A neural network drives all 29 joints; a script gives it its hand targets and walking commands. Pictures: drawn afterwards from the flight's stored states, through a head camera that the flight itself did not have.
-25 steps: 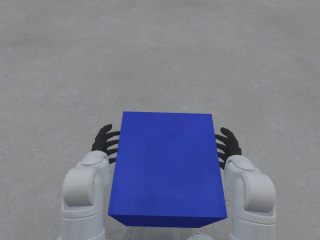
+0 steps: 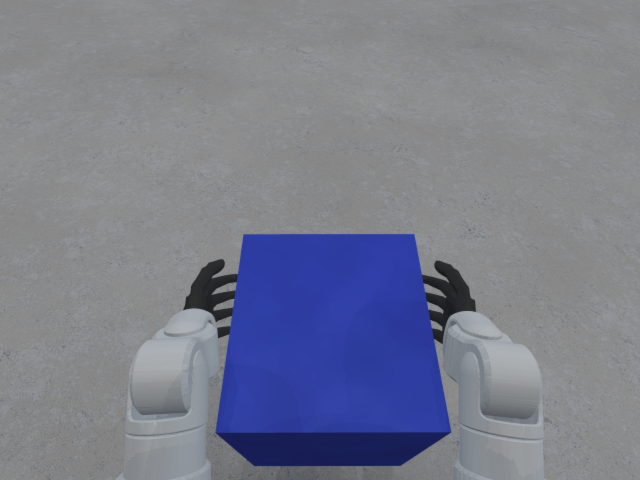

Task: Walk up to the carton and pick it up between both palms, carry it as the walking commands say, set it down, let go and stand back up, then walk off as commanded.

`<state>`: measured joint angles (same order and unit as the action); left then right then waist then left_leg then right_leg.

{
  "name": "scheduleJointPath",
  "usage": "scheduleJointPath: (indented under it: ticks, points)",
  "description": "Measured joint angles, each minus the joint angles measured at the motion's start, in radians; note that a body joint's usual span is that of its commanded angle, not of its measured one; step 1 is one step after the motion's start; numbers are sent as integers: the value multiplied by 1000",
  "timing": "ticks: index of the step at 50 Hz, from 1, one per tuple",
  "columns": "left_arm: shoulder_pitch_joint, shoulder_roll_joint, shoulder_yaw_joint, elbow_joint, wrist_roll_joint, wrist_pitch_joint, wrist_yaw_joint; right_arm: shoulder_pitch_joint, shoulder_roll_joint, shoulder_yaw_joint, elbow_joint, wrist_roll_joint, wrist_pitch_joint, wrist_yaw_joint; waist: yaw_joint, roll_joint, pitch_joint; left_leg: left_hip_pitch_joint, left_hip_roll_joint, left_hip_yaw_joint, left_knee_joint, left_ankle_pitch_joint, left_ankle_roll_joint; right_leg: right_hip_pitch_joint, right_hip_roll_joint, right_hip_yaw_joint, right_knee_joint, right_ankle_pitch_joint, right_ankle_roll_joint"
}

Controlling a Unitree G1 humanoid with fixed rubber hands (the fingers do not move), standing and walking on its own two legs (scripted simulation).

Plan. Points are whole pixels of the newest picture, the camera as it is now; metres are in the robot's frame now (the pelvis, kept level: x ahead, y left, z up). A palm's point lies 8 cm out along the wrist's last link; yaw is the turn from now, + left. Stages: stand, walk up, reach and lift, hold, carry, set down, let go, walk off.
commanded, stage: carry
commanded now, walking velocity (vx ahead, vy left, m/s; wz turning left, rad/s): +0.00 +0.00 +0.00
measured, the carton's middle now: (328, 359) +0.26 +0.00 +0.00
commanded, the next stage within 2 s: none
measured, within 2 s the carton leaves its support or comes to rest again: neither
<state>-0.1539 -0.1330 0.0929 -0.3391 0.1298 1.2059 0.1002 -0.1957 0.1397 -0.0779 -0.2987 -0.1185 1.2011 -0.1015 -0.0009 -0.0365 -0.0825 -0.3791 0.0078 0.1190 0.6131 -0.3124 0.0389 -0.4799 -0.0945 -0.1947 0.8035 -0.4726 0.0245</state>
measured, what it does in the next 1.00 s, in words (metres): steps on the spot: right foot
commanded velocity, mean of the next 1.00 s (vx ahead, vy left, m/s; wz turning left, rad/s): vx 0.00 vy -0.09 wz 0.00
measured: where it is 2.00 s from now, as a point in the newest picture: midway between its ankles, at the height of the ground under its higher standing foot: outside the picture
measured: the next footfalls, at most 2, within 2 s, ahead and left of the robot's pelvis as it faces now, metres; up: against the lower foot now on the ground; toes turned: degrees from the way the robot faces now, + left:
right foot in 0.18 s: +0.05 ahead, -0.17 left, +0.00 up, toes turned -7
left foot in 1.98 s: -0.01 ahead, +0.01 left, +0.00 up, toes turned +14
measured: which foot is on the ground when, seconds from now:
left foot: down 0.00-1.00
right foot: up 0.00-0.16, down 0.18-1.00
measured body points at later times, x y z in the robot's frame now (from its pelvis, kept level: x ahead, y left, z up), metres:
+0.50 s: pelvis -0.02 -0.06 +0.01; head -0.04 -0.07 +0.46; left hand +0.25 +0.09 +0.10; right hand +0.26 -0.21 +0.09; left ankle +0.00 +0.09 -0.72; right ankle +0.01 -0.17 -0.72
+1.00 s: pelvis -0.03 -0.08 +0.00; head -0.03 -0.08 +0.45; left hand +0.25 +0.07 +0.08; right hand +0.25 -0.23 +0.08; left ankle +0.00 +0.09 -0.72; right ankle +0.01 -0.17 -0.72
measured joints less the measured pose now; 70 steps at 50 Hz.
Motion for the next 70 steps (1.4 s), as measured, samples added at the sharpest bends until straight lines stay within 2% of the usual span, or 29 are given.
scheduleJointPath:
  ticks: [4,6,8,9,10,13,17,21,38,45,55,59,63,67,70]
  points:
    - [10,2,1,-23,-22,22,15,13,-2,10,-18,-1,15,2,33,21,33,31,22,-32,-56,38,-16,-5,13,76,32,20,32]
    - [-2,0,5,-40,-29,21,18,10,-1,11,-42,-3,14,2,41,34,41,34,31,-44,-67,53,-30,30,11,91,-49,61,37]
    - [-20,-2,12,-46,-31,20,16,5,-1,11,-58,-8,11,3,45,39,38,27,36,-51,-53,53,-45,95,4,88,-195,173,41]
    - [-28,-4,16,-42,-30,18,13,1,-1,10,-59,-12,8,4,47,40,33,19,38,-52,-34,45,-54,114,1,83,-241,256,31]
    - [-32,-5,15,-28,-26,12,9,-2,-1,5,-51,-13,6,4,43,54,27,13,47,-58,-20,39,-62,112,8,75,-235,268,13]
    - [-30,-5,4,18,-17,13,3,8,-2,-6,-30,-16,21,3,18,71,2,24,59,-62,-33,38,-75,111,15,63,-210,215,-24]
    - [-29,-4,-8,50,-3,19,-4,11,-3,-18,-14,-11,39,-5,-14,73,-13,45,68,-57,-66,71,-88,122,20,59,-221,213,-33]
    - [-33,-5,-4,55,6,21,-8,-2,-1,-24,1,-6,40,-7,-27,62,-14,57,73,-55,-90,86,-95,130,27,58,-238,227,-39]
    - [-34,-4,19,45,-3,20,-3,-14,2,-12,24,-12,21,-2,22,24,0,32,90,-51,-69,84,-96,113,40,59,-242,243,-42]
    - [-34,-4,8,36,-4,20,3,-9,1,-16,9,-9,20,0,14,36,8,3,118,-61,-28,68,-115,87,63,50,-211,228,-64]
    - [-39,-5,-3,28,4,17,3,-6,0,-26,-2,-1,11,1,-16,29,21,-17,145,-57,-7,69,-134,61,80,44,-185,223,-87]
    - [-38,-5,-4,24,4,16,3,-6,0,-25,-5,-1,11,1,-14,31,24,-21,153,-58,-7,74,-136,58,86,38,-185,226,-95]
    - [-33,-5,-7,17,5,18,3,-6,0,-24,-9,0,13,2,-11,30,21,-29,162,-50,3,69,-112,55,89,33,-187,230,-101]
    - [-29,-4,-5,14,5,20,3,-5,0,-20,-5,0,12,2,-9,19,18,-26,164,-42,-7,82,-140,50,84,32,-183,231,-99]
    - [-29,-4,-1,16,2,20,4,-4,0,-16,-3,-4,13,3,-4,19,19,-25,163,-42,-14,88,-143,50,82,29,-184,233,-96]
